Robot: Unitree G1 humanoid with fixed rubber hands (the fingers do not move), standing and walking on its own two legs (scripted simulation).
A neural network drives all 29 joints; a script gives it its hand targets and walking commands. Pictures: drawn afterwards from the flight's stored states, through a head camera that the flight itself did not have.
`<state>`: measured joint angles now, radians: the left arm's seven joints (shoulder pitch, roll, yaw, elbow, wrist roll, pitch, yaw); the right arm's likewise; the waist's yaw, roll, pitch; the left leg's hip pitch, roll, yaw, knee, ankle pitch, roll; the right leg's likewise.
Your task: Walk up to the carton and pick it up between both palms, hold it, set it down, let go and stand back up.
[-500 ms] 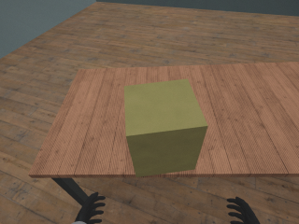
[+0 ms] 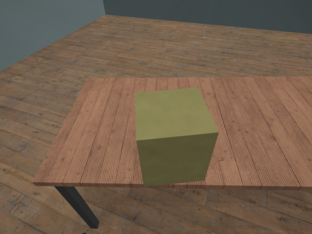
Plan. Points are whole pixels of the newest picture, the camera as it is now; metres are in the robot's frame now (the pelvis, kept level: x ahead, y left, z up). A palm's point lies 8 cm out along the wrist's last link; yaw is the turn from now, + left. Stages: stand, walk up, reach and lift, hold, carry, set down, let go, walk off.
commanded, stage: stand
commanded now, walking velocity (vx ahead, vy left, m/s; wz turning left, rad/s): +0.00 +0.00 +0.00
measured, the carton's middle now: (170, 138) +0.44 +0.00 -0.01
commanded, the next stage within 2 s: none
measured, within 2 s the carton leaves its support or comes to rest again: neither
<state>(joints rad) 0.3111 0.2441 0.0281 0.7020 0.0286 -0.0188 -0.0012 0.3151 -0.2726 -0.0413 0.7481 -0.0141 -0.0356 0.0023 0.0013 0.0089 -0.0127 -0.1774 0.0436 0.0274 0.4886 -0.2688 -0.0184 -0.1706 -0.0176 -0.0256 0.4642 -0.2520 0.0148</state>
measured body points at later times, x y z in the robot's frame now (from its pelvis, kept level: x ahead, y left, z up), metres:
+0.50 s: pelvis -0.04 +0.01 +0.00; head -0.05 +0.01 +0.45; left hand -0.01 +0.27 -0.13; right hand +0.00 -0.25 -0.13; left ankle +0.00 +0.13 -0.74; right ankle +0.00 -0.13 -0.74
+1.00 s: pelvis -0.03 +0.00 +0.00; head -0.04 +0.00 +0.45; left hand +0.00 +0.25 -0.14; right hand -0.01 -0.26 -0.14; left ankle +0.00 +0.13 -0.74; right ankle +0.00 -0.13 -0.74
